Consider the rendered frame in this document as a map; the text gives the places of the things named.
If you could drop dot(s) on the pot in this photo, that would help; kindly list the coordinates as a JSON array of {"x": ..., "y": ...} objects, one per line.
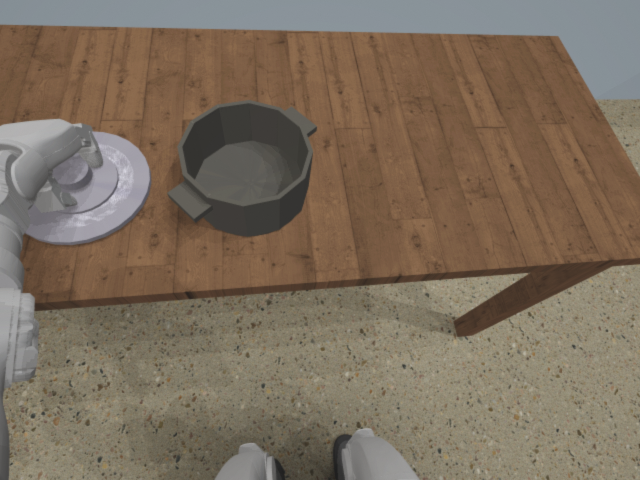
[{"x": 246, "y": 167}]

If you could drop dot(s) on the robot left forearm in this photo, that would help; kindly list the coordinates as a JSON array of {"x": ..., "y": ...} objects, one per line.
[{"x": 23, "y": 172}]

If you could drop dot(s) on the robot left hand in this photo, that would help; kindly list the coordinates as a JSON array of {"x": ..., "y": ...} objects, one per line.
[{"x": 55, "y": 140}]

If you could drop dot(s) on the knob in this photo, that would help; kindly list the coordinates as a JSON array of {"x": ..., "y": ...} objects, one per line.
[{"x": 73, "y": 174}]

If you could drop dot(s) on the robot left shin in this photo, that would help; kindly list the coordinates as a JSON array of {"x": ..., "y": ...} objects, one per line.
[{"x": 249, "y": 447}]

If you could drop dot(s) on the robot right thigh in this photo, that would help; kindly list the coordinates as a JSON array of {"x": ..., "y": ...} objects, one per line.
[{"x": 373, "y": 458}]

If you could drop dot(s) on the lid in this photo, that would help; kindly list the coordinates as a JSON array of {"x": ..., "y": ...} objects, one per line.
[{"x": 116, "y": 193}]

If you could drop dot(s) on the robot left upper arm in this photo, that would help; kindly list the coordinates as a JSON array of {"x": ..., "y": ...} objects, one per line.
[{"x": 18, "y": 354}]

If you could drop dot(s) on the table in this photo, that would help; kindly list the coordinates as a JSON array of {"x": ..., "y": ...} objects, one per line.
[{"x": 436, "y": 156}]

